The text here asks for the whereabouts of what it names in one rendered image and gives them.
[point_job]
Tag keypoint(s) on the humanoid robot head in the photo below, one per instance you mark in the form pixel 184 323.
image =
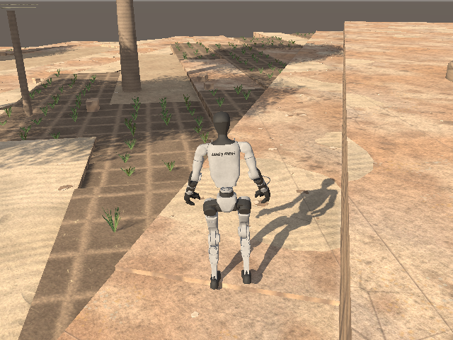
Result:
pixel 221 122

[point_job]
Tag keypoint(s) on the left robot upper arm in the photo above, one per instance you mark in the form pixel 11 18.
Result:
pixel 198 161

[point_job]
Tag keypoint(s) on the robot right forearm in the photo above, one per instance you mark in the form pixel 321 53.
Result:
pixel 261 184

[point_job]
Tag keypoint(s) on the right robot hand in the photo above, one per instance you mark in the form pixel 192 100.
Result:
pixel 266 194

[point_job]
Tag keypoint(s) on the robot left forearm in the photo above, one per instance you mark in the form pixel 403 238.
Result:
pixel 191 185

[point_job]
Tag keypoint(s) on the right robot upper arm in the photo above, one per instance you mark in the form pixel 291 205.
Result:
pixel 246 148

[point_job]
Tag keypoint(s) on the left robot hand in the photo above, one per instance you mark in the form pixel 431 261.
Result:
pixel 187 198

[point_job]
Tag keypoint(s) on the humanoid robot torso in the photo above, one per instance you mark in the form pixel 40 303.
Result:
pixel 224 162

